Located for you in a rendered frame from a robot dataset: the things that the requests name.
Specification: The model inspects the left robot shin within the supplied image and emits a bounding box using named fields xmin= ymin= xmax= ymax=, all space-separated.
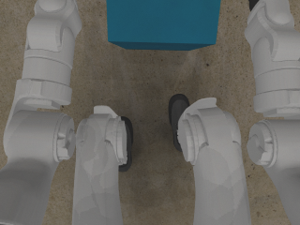
xmin=75 ymin=105 xmax=128 ymax=166

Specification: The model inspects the robot right forearm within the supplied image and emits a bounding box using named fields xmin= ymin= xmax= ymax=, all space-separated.
xmin=244 ymin=0 xmax=300 ymax=120

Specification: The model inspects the robot right upper arm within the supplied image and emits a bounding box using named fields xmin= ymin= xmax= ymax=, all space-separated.
xmin=247 ymin=119 xmax=300 ymax=225

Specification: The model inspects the robot left thigh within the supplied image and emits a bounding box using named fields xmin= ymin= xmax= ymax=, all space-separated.
xmin=71 ymin=113 xmax=128 ymax=225

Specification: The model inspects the carton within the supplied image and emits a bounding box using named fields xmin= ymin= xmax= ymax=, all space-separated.
xmin=106 ymin=0 xmax=221 ymax=51

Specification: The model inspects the right robot hand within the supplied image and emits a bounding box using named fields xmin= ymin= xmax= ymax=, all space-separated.
xmin=248 ymin=0 xmax=259 ymax=11

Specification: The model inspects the robot left upper arm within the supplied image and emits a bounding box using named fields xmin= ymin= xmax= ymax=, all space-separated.
xmin=0 ymin=110 xmax=77 ymax=225

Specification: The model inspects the robot left forearm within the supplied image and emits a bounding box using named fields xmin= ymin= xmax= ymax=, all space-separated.
xmin=3 ymin=0 xmax=83 ymax=156

